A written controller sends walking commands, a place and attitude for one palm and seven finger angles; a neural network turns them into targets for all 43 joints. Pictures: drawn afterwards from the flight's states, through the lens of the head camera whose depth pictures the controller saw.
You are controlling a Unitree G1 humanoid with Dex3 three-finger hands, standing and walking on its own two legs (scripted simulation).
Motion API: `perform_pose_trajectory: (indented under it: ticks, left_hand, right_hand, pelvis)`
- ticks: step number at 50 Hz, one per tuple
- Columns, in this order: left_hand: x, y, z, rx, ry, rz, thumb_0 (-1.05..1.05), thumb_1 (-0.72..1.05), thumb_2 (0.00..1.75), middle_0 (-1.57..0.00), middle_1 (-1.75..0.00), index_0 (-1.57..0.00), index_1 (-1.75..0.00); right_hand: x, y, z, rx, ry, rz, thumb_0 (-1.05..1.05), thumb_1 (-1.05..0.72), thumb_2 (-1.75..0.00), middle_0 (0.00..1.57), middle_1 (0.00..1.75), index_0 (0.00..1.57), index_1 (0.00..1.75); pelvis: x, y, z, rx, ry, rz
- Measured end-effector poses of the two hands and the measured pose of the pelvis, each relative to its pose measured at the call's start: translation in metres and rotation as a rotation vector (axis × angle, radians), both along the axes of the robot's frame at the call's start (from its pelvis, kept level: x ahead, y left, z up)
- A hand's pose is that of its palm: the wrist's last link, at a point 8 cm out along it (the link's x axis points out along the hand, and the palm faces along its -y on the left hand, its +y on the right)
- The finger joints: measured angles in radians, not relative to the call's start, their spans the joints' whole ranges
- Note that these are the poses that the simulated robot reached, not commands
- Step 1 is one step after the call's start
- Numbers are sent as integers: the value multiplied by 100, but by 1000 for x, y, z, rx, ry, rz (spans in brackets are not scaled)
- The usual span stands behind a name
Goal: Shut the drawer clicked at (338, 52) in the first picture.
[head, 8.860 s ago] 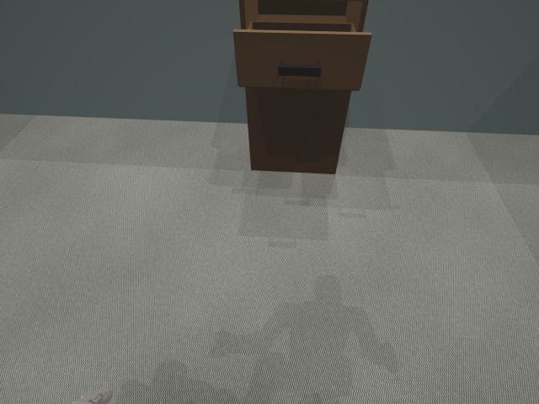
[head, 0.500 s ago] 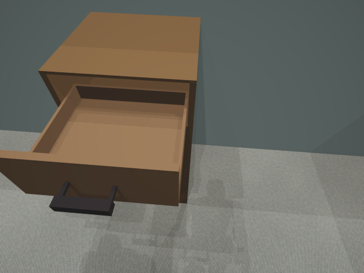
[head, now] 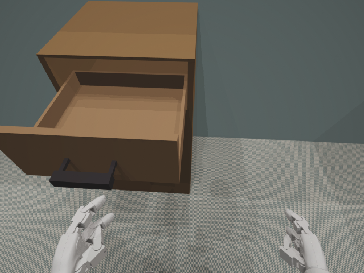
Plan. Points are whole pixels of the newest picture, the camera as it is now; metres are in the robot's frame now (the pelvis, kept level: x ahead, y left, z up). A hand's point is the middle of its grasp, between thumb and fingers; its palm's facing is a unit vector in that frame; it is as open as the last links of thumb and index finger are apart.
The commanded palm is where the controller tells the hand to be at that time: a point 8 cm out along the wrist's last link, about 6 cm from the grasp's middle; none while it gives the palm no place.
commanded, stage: raise the hand and make a fist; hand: left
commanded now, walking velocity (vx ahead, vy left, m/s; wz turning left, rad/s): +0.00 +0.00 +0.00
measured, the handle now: (86, 171) +0.33 +0.24 +0.04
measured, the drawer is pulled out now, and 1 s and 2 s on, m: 0.30 0.30 0.30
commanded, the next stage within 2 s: bring the fist close to the handle in 1.58 s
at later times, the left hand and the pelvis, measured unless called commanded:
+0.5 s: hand (81, 250) +0.16 +0.19 +0.06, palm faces -0.01 -1.00 -0.06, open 3.9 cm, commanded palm +0.12 +0.24 +0.06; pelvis -0.03 +0.01 -0.01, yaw +1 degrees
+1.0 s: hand (57, 247) +0.15 +0.20 +0.11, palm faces +0.03 -1.00 -0.08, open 3.2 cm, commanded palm +0.11 +0.26 +0.12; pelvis -0.01 +0.03 +0.01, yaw +2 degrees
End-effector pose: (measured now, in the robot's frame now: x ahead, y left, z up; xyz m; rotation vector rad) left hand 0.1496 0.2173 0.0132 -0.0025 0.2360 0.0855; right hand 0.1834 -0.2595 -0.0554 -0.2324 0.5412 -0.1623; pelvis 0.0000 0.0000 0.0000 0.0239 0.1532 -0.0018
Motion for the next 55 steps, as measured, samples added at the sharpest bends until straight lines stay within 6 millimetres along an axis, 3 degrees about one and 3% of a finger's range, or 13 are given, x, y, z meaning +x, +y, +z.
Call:
perform_pose_trajectory:
  ticks: [3, 8, 11, 17, 22, 26, 30, 34, 45, 50, 55]
  left_hand:
    - [-20, -11, 11, 15, -166, -74, 2, 92, 90, -41, -53, -33, -49]
    - [-32, 1, 15, 44, -294, -66, 2, 90, 90, -51, -64, -48, -62]
    - [-29, 9, 15, 45, -254, -78, 2, 90, 90, -57, -70, -56, -69]
    - [-15, 13, 33, 44, -208, -118, 2, 90, 90, -69, -83, -69, -83]
    - [-7, 19, 44, 47, -190, -113, 2, 90, 90, -79, -94, -79, -94]
    - [-9, 26, 49, 59, -168, -100, 2, 90, 90, -87, -103, -87, -102]
    - [-13, 30, 55, 66, -174, -91, 2, 90, 90, -95, -111, -95, -111]
    - [-13, 31, 64, 68, -198, -90, 2, 90, 90, -103, -120, -103, -120]
    - [-15, 34, 88, 76, -219, -79, 2, 90, 90, -125, -144, -125, -143]
    - [-19, 41, 98, 88, -216, -66, 2, 90, 90, -133, -153, -134, -152]
    - [-21, 43, 109, 100, -220, -71, 2, 90, 90, -137, -157, -138, -157]
  right_hand:
    - [15, 4, 6, -28, -79, 47, 1, -91, -90, 19, 30, 20, 30]
    - [18, 24, -7, -7, -106, 96, 1, -91, -90, 19, 30, 20, 30]
    - [5, 40, -17, 34, -77, 105, 1, -91, -90, 19, 30, 20, 30]
    - [-40, 60, -31, 97, 23, 75, 1, -91, -90, 20, 30, 20, 30]
    - [-70, 54, -35, 98, 99, 12, 1, -90, -90, 20, 30, 21, 30]
    - [-79, 42, -33, 67, 121, -31, 1, -90, -90, 20, 30, 21, 30]
    - [-71, 33, -25, 28, 102, -38, 1, -91, -90, 20, 30, 20, 30]
    - [-52, 34, -14, 11, 51, -21, 1, -91, -90, 20, 30, 20, 30]
    - [8, 74, 16, 72, -91, 85, 1, -91, -90, 20, 30, 20, 30]
    - [18, 88, 21, 99, -108, 126, 1, -91, -90, 20, 30, 20, 30]
    - [17, 90, 22, 108, -106, 138, 1, -91, -90, 20, 30, 20, 30]
  pelvis:
    - [-12, -2, -15, -10, 11, 9]
    - [-33, -4, -35, -33, 10, 31]
    - [-40, -4, -36, -43, -4, 38]
    - [-40, 1, -24, -53, -28, 36]
    - [-36, 8, -14, -48, -34, 22]
    - [-30, 14, -10, -46, -36, 16]
    - [-25, 20, -8, -47, -37, 18]
    - [-20, 24, -6, -48, -40, 20]
    - [-9, 29, 2, -50, -70, 28]
    - [-5, 29, 6, -52, -87, 33]
    - [-4, 27, 10, -52, -102, 36]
